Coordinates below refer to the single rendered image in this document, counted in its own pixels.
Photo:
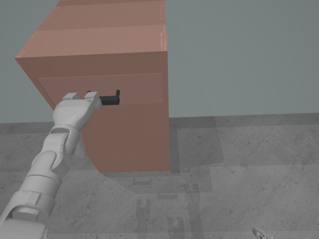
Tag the handle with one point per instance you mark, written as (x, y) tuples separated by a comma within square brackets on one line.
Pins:
[(110, 100)]

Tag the left robot upper arm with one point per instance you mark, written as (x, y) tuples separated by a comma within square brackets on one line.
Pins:
[(22, 229)]

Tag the left robot hand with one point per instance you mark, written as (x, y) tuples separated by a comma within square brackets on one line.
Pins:
[(76, 113)]

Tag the cabinet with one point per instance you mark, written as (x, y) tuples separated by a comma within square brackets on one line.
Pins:
[(108, 37)]

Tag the right robot hand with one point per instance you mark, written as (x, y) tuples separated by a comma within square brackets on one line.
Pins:
[(260, 234)]

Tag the left robot forearm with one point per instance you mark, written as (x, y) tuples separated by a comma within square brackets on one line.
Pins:
[(35, 198)]

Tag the drawer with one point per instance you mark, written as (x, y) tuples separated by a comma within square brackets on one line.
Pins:
[(134, 88)]

